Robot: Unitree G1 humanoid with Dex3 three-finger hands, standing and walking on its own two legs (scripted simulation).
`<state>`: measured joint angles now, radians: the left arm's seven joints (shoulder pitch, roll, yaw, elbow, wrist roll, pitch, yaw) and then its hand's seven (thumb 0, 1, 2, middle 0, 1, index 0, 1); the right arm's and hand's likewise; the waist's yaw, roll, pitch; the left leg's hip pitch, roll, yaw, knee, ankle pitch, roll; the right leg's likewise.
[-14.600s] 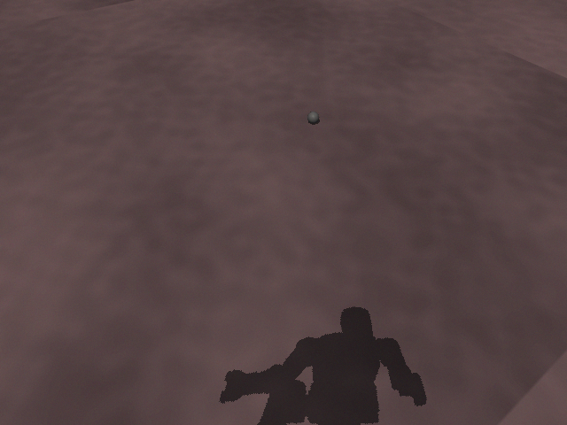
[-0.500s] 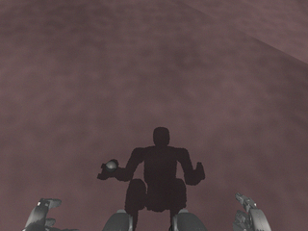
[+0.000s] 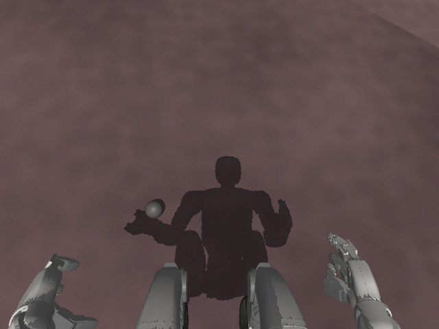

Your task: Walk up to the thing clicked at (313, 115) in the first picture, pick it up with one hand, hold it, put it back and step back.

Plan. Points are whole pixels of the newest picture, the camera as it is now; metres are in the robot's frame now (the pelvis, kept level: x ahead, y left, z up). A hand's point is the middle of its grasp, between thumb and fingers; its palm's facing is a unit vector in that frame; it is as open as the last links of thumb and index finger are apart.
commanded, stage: rise first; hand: left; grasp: from above
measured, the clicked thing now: (154, 209) +0.47 +0.22 -0.60
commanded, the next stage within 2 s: approach in 1.72 s
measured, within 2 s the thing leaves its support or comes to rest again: neither
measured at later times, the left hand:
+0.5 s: hand (107, 239) +0.31 +0.29 -0.33, palm faces -0.47 -0.31 -0.83, open 14.0 cm
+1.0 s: hand (118, 223) +0.38 +0.30 -0.42, palm faces -0.47 -0.06 -0.88, open 14.0 cm
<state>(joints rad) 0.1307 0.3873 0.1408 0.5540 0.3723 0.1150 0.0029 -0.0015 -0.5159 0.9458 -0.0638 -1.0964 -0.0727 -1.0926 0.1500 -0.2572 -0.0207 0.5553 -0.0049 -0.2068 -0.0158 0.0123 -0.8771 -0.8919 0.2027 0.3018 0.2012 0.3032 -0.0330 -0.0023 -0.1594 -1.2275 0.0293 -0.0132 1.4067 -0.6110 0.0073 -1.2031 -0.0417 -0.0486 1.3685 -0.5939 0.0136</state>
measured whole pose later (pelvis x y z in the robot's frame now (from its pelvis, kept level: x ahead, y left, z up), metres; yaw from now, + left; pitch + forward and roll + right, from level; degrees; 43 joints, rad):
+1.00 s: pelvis -0.07 +0.01 -0.26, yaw -5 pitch +35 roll -8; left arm -0.82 0.73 0.12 1.28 1.21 -0.26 0.30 0.00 -0.50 0.99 -0.11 -0.96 -0.10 -0.97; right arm 0.14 -0.27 -0.01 0.75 -0.09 -0.05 0.11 0.01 -0.91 -0.90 0.20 0.30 0.20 0.30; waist -0.16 0.00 -0.08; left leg -2.22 0.02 -0.08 2.28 -0.67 0.03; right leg -2.15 -0.05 -0.07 2.19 -0.65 0.02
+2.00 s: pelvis -0.06 +0.00 -0.30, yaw -7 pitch +35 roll -8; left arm -0.98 0.81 0.10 1.45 1.29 -0.27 0.39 0.00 -0.54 0.99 -0.08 -1.04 -0.08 -1.05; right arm 0.14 -0.28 0.05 0.75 -0.16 -0.06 0.15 0.00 -0.92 -0.90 0.20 0.30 0.20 0.30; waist -0.24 -0.03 -0.02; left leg -2.33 0.03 -0.11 2.41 -0.71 0.02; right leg -2.26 -0.03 -0.09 2.31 -0.67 0.02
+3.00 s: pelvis -0.07 +0.01 -0.32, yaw -9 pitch +33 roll -11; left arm -1.14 0.84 0.06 1.68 1.36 -0.18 0.52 0.00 -0.53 0.99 -0.07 -0.99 -0.07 -1.00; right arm 0.08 -0.30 0.13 0.69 -0.18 -0.11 0.17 0.00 -0.91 -0.90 0.20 0.30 0.20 0.30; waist -0.35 -0.07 0.02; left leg -2.38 0.02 -0.14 2.47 -0.69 0.04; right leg -2.28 -0.03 -0.11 2.35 -0.65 0.03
